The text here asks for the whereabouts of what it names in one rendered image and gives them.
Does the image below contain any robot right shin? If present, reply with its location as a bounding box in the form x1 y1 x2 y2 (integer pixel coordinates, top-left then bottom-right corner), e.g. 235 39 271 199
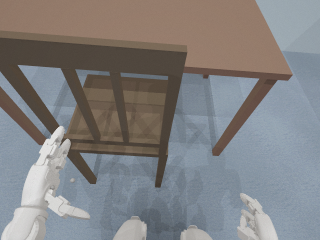
187 225 198 229

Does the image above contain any chair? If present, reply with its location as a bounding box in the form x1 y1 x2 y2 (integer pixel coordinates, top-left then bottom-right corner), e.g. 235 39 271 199
0 30 188 188

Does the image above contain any robot right hand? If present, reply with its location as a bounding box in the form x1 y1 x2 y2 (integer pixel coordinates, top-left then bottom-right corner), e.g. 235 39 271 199
237 193 278 240

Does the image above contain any robot left thigh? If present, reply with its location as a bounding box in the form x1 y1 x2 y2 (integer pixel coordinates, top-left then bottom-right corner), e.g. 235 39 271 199
113 219 147 240

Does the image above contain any robot left hand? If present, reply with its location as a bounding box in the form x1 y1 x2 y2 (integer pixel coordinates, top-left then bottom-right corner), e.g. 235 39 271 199
21 126 90 220

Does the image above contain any table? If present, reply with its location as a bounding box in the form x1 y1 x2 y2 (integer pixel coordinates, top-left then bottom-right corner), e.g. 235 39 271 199
0 0 293 156

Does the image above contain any robot left forearm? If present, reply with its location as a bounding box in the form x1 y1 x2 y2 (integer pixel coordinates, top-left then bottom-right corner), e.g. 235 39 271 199
1 206 49 240

